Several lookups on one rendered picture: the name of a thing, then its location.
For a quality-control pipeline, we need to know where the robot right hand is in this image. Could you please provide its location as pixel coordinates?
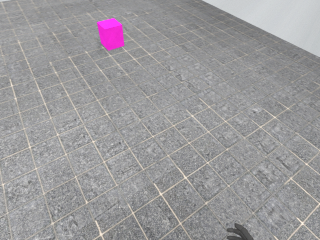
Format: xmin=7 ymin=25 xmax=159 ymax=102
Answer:
xmin=226 ymin=223 xmax=254 ymax=240

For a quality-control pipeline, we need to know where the carton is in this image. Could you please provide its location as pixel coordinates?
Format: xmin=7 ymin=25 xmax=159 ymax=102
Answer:
xmin=97 ymin=18 xmax=125 ymax=51

